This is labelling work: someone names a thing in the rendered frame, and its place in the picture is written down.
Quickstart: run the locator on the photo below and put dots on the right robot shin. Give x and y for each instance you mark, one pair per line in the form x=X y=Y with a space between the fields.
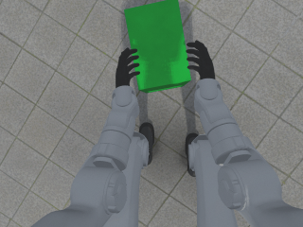
x=200 y=137

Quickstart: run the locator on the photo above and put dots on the robot left upper arm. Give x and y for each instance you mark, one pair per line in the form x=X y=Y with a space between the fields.
x=96 y=194

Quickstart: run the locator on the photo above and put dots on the left robot thigh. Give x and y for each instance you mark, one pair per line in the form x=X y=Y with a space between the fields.
x=138 y=159

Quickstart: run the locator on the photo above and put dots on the robot right upper arm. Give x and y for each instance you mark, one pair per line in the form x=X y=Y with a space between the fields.
x=252 y=188

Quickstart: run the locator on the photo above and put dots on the robot right hand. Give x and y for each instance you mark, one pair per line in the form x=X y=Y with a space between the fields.
x=206 y=67

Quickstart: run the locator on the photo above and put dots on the robot left hand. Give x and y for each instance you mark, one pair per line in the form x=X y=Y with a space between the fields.
x=122 y=72

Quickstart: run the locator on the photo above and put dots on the right robot forearm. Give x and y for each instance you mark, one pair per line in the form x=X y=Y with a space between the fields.
x=228 y=143

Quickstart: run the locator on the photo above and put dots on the left robot forearm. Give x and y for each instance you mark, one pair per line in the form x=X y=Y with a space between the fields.
x=112 y=148

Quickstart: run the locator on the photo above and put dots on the carton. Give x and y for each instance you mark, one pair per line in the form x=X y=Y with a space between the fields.
x=156 y=31

